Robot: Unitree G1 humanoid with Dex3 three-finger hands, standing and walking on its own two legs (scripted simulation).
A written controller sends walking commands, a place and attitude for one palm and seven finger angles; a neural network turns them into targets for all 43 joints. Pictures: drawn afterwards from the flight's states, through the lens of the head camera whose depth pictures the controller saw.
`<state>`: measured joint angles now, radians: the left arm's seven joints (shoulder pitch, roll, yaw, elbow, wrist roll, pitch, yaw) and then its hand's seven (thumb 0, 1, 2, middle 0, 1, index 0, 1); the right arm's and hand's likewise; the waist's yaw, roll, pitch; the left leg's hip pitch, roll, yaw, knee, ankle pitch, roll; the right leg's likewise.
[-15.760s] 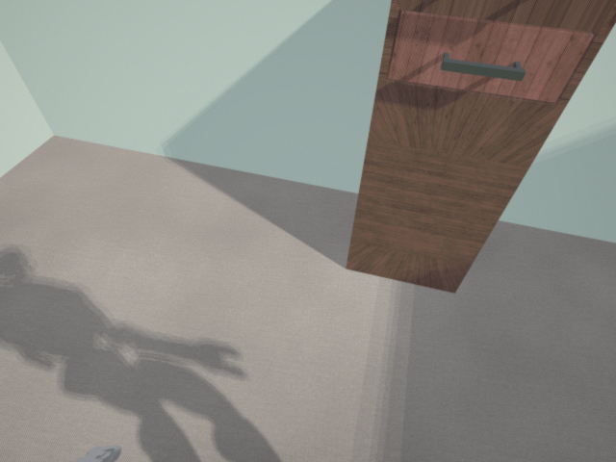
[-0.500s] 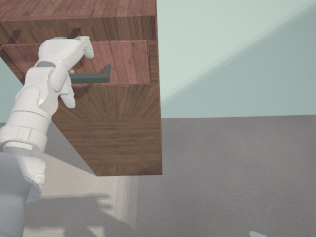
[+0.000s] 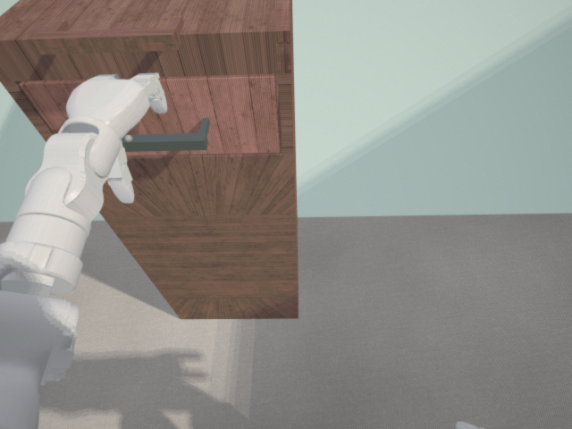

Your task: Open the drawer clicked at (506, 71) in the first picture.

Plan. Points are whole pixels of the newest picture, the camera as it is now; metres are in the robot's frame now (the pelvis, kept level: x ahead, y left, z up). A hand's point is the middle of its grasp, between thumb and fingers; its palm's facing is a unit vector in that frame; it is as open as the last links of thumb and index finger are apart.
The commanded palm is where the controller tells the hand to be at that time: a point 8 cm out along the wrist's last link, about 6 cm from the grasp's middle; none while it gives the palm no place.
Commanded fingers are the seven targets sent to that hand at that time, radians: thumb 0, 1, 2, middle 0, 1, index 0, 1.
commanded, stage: move the hooked fingers above the handle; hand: left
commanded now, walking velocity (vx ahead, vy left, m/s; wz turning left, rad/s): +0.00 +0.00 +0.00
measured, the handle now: (156, 134) +0.53 +0.24 +0.12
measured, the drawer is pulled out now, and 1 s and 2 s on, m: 0.00 0.00 0.00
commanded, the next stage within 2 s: lower the fingers behind the handle in 0.44 s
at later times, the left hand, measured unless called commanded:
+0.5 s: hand (135, 135) +0.47 +0.24 +0.16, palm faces -0.01 -0.02 -1.00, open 13.9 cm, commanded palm +0.45 +0.25 +0.23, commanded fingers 0.00 -0.50 0.30 -0.30 -1.20 -0.30 -1.20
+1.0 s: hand (146, 145) +0.48 +0.23 +0.14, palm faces -0.01 -0.01 -1.00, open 13.8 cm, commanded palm +0.45 +0.24 +0.20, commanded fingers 0.00 -0.50 0.30 -0.30 -1.20 -0.30 -1.20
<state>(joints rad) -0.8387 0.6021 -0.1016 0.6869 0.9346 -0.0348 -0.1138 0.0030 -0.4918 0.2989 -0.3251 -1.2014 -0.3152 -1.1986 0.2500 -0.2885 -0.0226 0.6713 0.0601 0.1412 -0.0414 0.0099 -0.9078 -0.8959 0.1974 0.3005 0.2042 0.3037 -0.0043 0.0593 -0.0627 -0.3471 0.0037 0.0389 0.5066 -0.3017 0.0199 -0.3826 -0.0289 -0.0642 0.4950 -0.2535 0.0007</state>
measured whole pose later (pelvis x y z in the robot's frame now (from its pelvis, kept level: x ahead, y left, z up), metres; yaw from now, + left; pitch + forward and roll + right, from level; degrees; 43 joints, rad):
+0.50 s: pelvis +0.00 +0.00 +0.00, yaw -1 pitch +9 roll +0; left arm -0.88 0.61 -0.06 0.75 0.95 -0.10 -0.10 0.00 -0.49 0.30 -0.32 -1.20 -0.32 -1.20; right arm 0.28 -0.28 -0.02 0.68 0.05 0.14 -0.05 0.01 -0.91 -0.90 0.20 0.30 0.20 0.30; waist -0.02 0.05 -0.06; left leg -0.38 0.01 0.05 0.52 -0.31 0.02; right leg -0.41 -0.03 -0.05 0.50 -0.25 0.00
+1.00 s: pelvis +0.00 +0.00 +0.00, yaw -1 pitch +11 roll +0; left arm -0.86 0.59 -0.05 0.80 0.99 -0.10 -0.02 0.00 -0.49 0.30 -0.33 -1.20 -0.32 -1.20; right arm 0.27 -0.27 -0.03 0.66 0.04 0.13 -0.03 0.01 -0.91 -0.90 0.20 0.30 0.20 0.30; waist -0.03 0.05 -0.08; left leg -0.42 0.01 0.05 0.55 -0.32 0.02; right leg -0.47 -0.02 -0.05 0.54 -0.27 0.00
